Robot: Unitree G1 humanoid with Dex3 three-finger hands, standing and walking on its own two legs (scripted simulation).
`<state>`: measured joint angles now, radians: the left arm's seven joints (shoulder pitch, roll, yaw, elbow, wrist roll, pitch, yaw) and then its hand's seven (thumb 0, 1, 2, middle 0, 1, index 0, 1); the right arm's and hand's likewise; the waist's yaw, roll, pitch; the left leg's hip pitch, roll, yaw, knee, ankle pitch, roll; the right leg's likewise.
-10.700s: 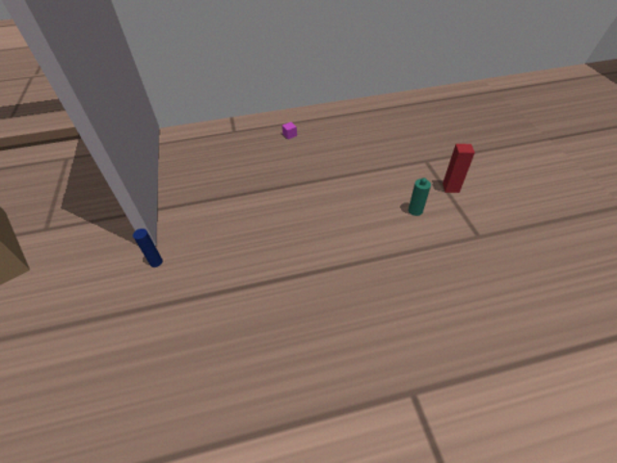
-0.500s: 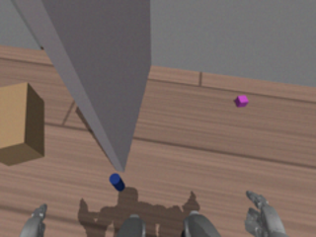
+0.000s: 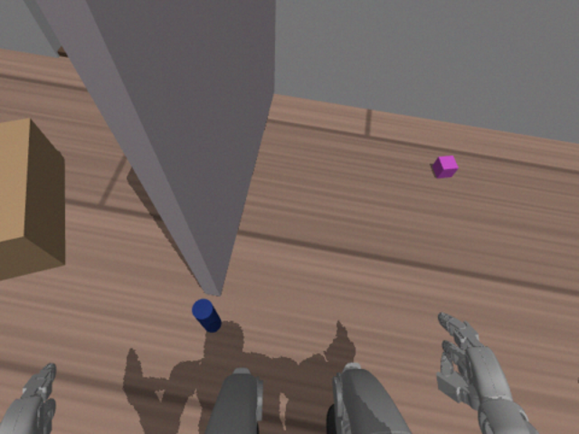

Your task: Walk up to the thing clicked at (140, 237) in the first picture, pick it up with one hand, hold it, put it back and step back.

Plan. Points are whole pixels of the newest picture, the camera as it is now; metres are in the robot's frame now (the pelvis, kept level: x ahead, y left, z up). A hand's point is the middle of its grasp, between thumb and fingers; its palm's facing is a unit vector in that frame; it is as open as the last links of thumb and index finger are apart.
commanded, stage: go down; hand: left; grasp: from the side
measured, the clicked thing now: (207, 316) +0.39 +0.22 -0.56
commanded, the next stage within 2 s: approach in 1.92 s
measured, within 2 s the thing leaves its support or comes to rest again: neither
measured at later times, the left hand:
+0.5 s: hand (74, 352) +0.25 +0.37 -0.18, palm faces +0.23 -0.95 -0.23, open 17.5 cm
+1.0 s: hand (71, 336) +0.29 +0.40 -0.23, palm faces +0.25 -0.96 -0.15, open 17.5 cm
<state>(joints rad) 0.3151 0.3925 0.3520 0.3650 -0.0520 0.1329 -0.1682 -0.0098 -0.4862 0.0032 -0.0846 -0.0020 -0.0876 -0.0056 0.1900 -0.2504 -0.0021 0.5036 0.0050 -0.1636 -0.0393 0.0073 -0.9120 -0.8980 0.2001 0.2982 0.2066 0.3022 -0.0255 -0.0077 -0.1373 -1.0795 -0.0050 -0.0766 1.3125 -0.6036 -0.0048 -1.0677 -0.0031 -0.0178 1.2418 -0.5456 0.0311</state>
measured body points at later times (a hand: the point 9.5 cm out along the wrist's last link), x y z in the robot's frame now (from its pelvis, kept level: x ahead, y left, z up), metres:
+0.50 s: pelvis -0.05 -0.01 -0.13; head +0.13 +0.02 +0.28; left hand +0.24 +0.41 -0.17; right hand +0.13 -0.28 -0.24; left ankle +0.01 +0.12 -0.62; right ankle +0.02 -0.14 -0.62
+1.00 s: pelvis -0.07 -0.01 -0.22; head +0.13 +0.04 +0.18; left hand +0.27 +0.45 -0.21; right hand +0.09 -0.29 -0.32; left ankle +0.01 +0.12 -0.62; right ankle +0.02 -0.14 -0.62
